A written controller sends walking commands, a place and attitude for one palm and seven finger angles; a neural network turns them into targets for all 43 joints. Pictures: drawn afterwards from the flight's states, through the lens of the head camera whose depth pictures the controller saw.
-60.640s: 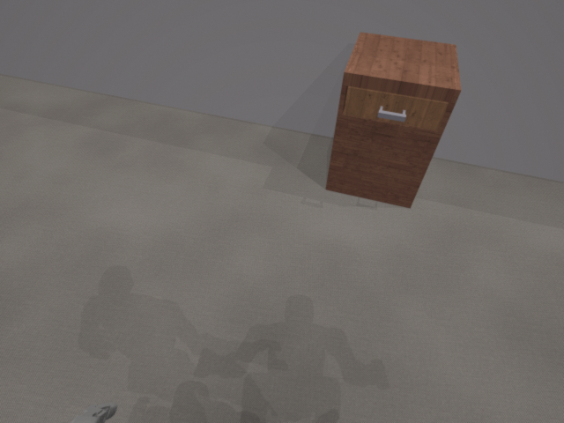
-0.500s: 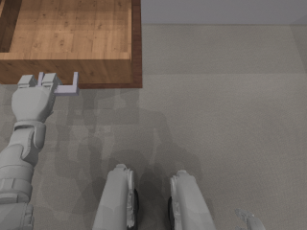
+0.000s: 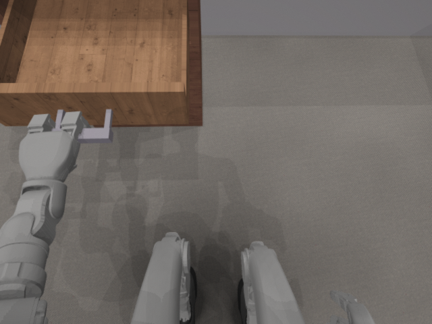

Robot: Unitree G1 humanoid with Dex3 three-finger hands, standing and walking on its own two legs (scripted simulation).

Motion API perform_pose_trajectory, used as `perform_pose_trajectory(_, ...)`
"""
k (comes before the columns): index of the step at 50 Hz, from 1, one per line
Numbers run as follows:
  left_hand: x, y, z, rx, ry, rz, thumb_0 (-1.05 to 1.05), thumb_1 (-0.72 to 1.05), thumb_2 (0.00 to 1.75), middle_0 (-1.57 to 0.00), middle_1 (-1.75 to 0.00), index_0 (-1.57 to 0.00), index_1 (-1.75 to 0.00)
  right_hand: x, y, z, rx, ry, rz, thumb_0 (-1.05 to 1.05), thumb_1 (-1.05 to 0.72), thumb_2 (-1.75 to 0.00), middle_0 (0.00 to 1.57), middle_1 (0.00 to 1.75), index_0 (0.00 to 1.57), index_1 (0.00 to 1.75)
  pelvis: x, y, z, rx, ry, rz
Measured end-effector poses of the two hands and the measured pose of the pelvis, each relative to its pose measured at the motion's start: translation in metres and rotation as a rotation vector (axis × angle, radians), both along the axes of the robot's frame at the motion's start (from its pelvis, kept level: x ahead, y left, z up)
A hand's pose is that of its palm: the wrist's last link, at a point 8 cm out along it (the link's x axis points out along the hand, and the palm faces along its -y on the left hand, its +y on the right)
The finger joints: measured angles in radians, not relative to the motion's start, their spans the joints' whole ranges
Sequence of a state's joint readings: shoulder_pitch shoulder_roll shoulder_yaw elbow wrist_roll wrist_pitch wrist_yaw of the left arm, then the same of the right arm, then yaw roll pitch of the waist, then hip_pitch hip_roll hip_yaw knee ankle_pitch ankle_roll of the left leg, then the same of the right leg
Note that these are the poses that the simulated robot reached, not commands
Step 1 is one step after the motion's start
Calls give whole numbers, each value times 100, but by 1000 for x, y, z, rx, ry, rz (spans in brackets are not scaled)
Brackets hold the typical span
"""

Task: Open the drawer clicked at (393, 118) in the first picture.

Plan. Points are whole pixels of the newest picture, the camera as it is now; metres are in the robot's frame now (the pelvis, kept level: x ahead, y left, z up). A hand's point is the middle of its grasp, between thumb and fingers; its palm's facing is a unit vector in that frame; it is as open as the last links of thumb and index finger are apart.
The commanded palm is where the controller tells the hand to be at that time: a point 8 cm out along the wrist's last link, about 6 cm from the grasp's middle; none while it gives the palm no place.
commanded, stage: pull the drawer open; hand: left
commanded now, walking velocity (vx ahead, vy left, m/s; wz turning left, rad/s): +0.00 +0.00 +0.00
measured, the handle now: (83, 125) +0.46 +0.28 -0.04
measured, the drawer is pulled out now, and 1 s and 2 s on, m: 0.22 0.25 0.27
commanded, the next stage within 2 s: none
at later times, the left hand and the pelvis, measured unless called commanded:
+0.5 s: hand (67, 169) +0.37 +0.31 -0.06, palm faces -0.04 -0.04 -1.00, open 5.9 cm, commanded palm +0.35 +0.28 -0.02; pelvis +0.00 +0.00 +0.00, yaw +0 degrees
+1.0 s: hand (66, 176) +0.36 +0.31 -0.06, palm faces -0.04 -0.04 -1.00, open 5.9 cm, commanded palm +0.34 +0.28 -0.02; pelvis +0.00 +0.00 +0.00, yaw +0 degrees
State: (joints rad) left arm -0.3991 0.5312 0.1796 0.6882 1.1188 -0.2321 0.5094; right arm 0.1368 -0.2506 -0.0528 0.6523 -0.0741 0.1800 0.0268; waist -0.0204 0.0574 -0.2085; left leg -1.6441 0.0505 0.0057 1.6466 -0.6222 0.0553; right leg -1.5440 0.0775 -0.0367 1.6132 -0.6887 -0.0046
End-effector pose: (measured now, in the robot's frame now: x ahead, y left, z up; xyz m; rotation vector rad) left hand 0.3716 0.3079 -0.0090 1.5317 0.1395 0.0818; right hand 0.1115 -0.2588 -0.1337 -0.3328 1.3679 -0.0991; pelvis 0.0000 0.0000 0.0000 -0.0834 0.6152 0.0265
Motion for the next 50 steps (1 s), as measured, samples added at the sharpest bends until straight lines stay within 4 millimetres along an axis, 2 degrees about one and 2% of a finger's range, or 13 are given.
perform_pose_trajectory(50,-30,-3,1,-1,7,7,1,75,78,-33,-132,-32,-131,14,4,4,9,-57,14,0,-90,-90,20,30,20,30,-1,0,3,3,-18,-1)
